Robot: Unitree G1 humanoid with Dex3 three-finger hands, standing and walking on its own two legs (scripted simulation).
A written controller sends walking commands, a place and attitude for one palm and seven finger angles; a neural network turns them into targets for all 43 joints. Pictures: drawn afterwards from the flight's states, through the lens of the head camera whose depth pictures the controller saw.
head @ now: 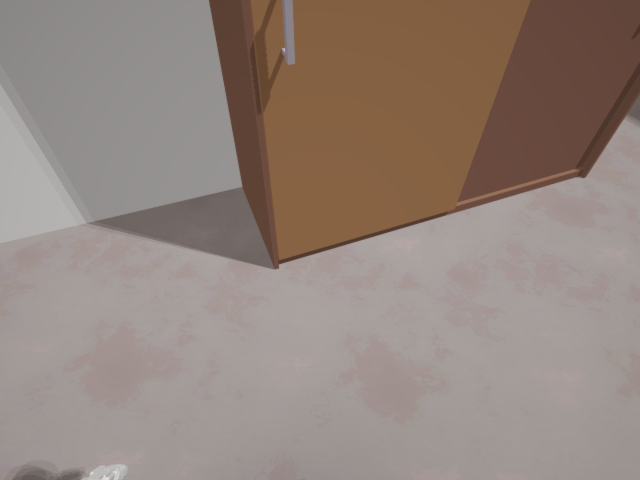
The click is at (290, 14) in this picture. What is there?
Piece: wardrobe's sliding door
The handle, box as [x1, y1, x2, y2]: [282, 0, 294, 64]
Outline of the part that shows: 282,0 285,47 282,48 282,53 286,58 286,62 289,64 294,63 292,0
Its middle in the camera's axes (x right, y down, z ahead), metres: -0.08 -0.50 +0.90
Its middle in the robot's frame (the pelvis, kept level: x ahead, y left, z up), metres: +1.02 +0.14 +0.16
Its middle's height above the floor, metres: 0.93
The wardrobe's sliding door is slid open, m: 0.00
